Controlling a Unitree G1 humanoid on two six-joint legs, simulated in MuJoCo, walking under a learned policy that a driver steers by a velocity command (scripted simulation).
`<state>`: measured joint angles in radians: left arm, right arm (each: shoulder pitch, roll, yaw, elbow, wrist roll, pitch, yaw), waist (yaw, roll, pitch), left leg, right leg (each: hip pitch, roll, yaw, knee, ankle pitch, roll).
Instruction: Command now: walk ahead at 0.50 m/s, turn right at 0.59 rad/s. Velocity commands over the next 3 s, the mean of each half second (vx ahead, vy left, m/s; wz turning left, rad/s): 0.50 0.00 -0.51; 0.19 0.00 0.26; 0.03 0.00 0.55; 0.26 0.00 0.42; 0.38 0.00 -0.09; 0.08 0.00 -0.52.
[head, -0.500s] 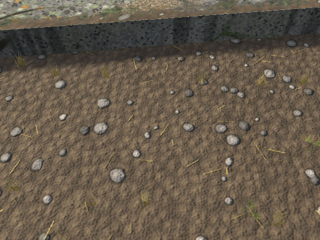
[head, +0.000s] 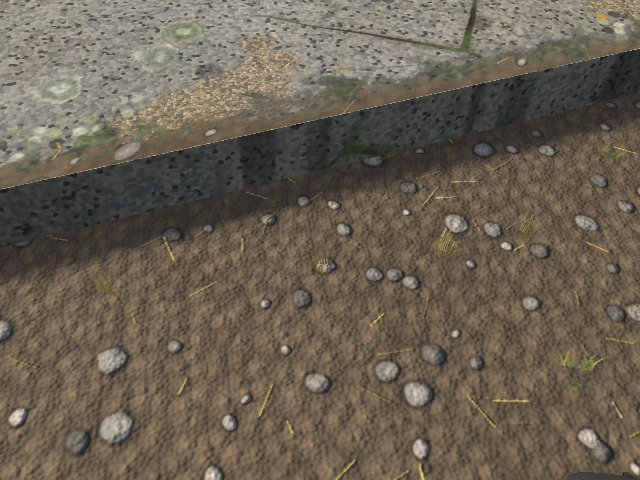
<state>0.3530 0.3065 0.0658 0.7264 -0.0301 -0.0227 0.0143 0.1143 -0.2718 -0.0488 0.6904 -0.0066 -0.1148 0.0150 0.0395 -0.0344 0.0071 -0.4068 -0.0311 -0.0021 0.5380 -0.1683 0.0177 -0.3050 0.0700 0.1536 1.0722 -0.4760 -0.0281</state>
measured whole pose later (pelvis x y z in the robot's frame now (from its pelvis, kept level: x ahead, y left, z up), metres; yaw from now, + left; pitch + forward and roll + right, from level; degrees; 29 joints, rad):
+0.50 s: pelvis +0.26 -0.07 -0.01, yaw -16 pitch +2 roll +1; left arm 0.08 0.28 0.06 0.59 -0.01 -0.03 -0.04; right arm 0.33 -0.31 -0.05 0.88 0.02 -0.07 0.01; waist -0.05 -0.01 0.07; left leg -0.14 0.08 0.08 0.96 -0.50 -0.02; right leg -0.48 0.02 -0.03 0.63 -0.17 -0.08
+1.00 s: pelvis +0.44 -0.08 +0.00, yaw -4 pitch +2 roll -2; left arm 0.12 0.29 0.06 0.77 0.00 0.00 0.03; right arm 0.16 -0.29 -0.07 0.71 -0.01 -0.03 0.03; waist -0.01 -0.01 0.06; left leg -0.46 -0.03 0.00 0.58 -0.16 0.07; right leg -0.37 0.03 -0.02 1.07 -0.55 0.03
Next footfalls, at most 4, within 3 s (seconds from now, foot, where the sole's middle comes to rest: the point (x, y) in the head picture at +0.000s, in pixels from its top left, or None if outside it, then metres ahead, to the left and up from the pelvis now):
0.44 right None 0.36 -0.19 -0.76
0.92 left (343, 438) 0.57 -0.01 -0.76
1.34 right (454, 453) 0.55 -0.24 -0.76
1.78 left None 0.47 0.02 -0.76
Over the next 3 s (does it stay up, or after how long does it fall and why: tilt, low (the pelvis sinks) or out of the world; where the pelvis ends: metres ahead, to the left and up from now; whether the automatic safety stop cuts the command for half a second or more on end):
stays up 0.84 0.10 0.02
